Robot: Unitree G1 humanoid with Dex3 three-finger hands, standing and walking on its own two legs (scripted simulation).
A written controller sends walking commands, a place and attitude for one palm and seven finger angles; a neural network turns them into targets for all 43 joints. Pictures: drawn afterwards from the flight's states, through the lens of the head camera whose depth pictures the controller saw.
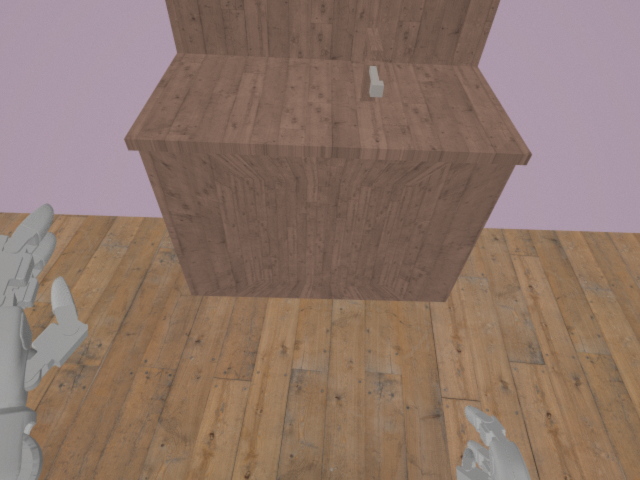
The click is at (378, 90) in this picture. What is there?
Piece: tap's lever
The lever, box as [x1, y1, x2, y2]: [369, 80, 383, 96]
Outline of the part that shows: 371,80 369,90 370,96 381,96 383,89 382,81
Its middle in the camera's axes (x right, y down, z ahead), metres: +0.13 -0.34 +0.88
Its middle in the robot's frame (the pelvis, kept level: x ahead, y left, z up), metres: +0.90 -0.06 +0.06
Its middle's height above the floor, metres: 0.84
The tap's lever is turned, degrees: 0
